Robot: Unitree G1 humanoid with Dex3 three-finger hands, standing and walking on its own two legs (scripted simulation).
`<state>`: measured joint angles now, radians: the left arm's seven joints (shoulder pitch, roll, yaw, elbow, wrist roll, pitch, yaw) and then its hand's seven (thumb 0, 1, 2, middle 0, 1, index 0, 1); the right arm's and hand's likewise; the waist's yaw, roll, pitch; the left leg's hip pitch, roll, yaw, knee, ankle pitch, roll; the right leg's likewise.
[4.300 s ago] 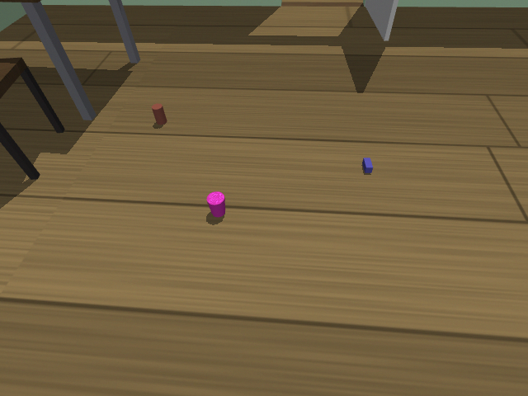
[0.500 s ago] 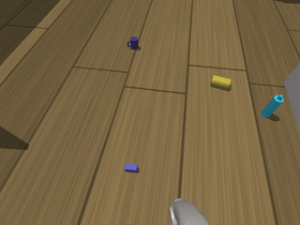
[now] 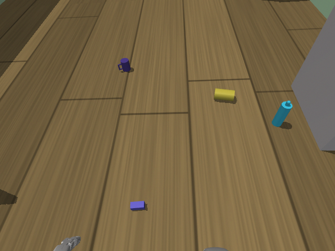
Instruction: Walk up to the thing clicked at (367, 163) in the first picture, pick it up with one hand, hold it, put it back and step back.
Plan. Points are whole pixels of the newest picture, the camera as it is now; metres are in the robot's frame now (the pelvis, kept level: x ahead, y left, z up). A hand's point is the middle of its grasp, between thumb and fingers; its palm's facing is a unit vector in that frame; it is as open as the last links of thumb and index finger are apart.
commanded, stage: walk up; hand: left
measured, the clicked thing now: (137, 205) +0.45 +0.22 -0.74
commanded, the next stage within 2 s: stand in 1.48 s
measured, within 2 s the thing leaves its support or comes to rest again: neither
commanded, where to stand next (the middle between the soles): +0.08 -0.02 m, yaw +2 degrees
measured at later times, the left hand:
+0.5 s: hand out of the picture +0.11 +0.22 -0.15, palm faces +0.05 -0.94 -0.33, open 7.4 cm
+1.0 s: hand out of the picture +0.10 +0.23 -0.12, palm faces +0.07 -0.93 -0.37, open 7.4 cm
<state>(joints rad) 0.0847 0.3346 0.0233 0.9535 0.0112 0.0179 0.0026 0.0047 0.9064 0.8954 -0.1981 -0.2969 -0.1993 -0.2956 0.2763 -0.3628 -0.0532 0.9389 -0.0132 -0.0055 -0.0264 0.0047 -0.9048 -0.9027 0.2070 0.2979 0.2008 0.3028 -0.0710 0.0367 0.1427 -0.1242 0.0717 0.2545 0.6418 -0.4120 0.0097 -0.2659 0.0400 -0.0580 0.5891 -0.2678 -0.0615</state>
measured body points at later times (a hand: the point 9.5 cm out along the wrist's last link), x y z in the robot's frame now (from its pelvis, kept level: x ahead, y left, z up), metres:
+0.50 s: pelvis +0.02 -0.04 +0.00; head +0.06 -0.03 +0.45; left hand +0.11 +0.27 -0.13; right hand +0.07 -0.35 -0.12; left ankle +0.03 +0.09 -0.73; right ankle +0.03 -0.09 -0.72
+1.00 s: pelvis +0.02 -0.03 +0.02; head +0.04 -0.05 +0.47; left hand +0.10 +0.28 -0.10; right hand +0.14 -0.32 -0.12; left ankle +0.03 +0.09 -0.73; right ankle +0.04 -0.08 -0.73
